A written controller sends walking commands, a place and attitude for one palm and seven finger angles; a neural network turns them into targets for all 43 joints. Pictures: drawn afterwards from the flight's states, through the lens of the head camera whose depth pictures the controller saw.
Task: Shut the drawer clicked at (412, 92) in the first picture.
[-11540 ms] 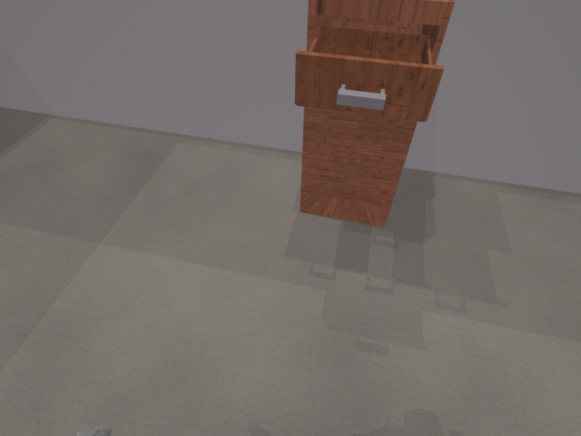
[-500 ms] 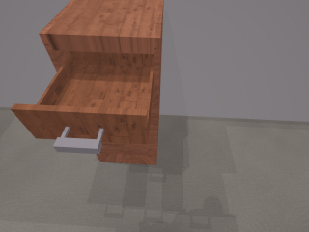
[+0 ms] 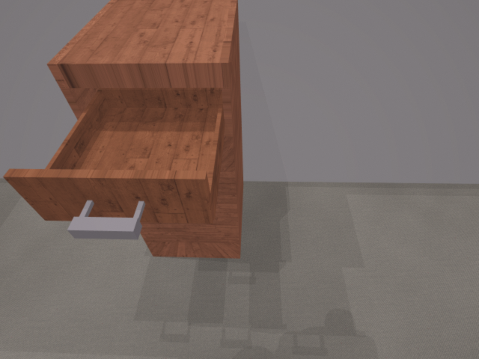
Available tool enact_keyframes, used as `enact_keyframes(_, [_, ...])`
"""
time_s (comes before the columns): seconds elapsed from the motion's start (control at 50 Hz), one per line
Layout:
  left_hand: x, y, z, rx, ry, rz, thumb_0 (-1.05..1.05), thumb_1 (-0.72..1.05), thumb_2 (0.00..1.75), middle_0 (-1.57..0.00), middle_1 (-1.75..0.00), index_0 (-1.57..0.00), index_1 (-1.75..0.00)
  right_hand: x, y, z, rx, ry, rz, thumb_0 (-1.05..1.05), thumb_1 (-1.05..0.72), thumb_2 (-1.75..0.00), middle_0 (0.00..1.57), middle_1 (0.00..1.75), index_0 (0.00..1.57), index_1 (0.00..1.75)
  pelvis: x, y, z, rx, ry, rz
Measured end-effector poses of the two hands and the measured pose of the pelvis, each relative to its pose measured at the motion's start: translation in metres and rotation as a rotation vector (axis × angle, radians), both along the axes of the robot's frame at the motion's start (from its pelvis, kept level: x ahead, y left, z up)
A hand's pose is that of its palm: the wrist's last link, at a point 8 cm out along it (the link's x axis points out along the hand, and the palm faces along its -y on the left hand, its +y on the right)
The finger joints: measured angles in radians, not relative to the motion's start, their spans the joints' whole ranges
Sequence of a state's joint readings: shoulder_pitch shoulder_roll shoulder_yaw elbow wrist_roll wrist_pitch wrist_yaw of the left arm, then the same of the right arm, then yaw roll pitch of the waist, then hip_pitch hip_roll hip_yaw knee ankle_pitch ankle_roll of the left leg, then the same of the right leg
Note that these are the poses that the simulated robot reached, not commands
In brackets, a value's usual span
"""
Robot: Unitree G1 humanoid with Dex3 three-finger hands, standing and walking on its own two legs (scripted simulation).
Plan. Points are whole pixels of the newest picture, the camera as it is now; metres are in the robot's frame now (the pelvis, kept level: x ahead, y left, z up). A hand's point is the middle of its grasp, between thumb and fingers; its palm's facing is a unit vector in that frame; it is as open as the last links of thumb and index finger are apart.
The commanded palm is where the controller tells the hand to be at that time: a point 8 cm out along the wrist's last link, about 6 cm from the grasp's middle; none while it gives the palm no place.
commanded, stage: come to a stop and stand still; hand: left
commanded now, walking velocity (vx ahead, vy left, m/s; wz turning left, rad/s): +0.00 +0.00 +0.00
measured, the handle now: (110, 216) +0.35 +0.26 +0.04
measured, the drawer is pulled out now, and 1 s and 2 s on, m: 0.28 0.28 0.28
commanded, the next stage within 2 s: look again from close up in 0.90 s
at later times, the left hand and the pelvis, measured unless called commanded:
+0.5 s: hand out of the picture -0.01 +0.13 -0.17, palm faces +0.05 -0.99 -0.15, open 7.4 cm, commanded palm none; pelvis +0.02 -0.01 +0.00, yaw -1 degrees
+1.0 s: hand out of the picture +0.01 +0.12 -0.17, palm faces +0.06 -0.99 -0.16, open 7.4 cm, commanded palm none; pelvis +0.03 -0.03 +0.00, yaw +0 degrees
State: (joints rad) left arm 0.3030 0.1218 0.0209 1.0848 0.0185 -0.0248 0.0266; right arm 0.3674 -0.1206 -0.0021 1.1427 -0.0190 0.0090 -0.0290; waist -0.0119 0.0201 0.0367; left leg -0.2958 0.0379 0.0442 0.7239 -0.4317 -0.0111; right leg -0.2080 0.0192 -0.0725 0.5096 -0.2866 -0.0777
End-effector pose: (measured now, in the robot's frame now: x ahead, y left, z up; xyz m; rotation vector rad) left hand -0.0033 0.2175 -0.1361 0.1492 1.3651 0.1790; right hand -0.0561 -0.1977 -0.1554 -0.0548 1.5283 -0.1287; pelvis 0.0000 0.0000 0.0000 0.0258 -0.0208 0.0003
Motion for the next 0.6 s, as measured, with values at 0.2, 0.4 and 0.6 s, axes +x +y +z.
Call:
enact_keyframes(0.2, [-0.015,-0.033,-0.016,-0.099,0.065,0.036,0.01,0.92,0.90,-0.20,-0.30,-0.20,-0.30,0.053,-0.016,0.010,-0.070,-0.107,0.054,0.02,-0.93,-0.89,0.20,0.30,0.20,0.30,0.009,-0.007,0.001,-0.020,-0.007,-0.006])
enact_keyframes(0.4, [-0.015,-0.039,-0.009,-0.092,0.086,0.031,0.00,0.91,0.90,-0.20,-0.30,-0.20,-0.30,0.062,-0.022,0.011,-0.065,-0.104,0.053,0.01,-0.93,-0.89,0.20,0.30,0.20,0.30,0.017,-0.012,0.005,-0.011,-0.001,-0.008])
enact_keyframes(0.6, [-0.004,-0.030,-0.002,-0.033,0.070,0.023,0.00,0.91,0.90,-0.20,-0.30,-0.20,-0.30,0.056,-0.017,0.005,-0.020,-0.078,0.039,0.01,-0.91,-0.89,0.20,0.30,0.20,0.30,0.024,-0.019,0.005,-0.005,0.001,-0.008])
